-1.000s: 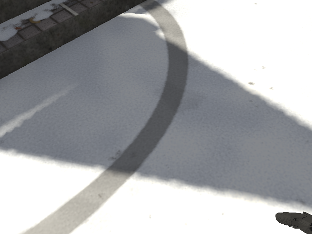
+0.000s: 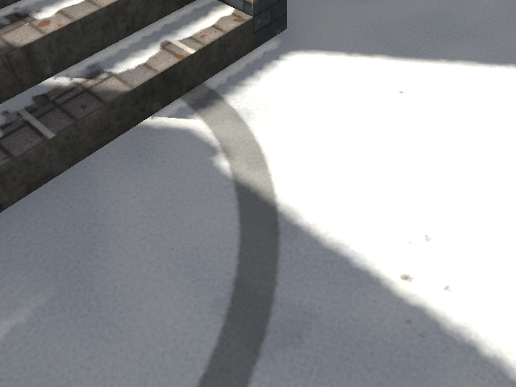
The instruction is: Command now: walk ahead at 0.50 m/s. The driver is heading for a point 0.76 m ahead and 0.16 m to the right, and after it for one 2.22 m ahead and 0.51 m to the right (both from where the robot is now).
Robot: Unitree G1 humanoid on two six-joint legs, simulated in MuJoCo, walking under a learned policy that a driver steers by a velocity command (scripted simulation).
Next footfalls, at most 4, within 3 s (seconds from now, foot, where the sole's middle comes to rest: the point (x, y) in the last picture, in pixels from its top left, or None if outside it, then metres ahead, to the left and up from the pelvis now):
0.16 left None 0.26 0.15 -0.78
0.72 right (340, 375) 0.53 -0.12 -0.78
1.16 left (312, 261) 0.86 -0.05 -0.78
1.50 right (380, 314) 0.70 -0.24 -0.78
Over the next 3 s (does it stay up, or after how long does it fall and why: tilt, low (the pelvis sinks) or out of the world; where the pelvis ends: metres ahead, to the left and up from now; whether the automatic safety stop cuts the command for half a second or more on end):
stays up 0.76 -0.11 -0.01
